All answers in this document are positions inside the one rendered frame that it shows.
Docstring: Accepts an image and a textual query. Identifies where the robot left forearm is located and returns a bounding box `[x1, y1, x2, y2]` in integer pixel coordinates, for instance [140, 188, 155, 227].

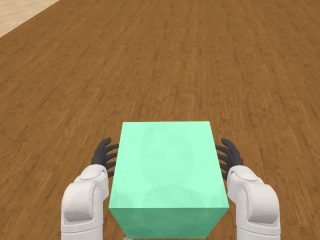
[61, 164, 109, 240]

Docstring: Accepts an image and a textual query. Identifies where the carton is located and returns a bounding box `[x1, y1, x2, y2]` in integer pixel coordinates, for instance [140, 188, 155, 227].
[108, 121, 230, 239]

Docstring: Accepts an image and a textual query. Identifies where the right robot hand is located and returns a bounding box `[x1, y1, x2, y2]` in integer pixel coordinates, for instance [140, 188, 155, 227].
[215, 138, 244, 181]

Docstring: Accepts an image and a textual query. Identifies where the robot right forearm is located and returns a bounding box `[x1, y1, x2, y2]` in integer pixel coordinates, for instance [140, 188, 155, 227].
[227, 165, 281, 240]

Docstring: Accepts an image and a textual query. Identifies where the left robot hand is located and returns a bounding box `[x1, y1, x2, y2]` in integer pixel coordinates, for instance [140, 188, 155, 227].
[91, 137, 119, 178]

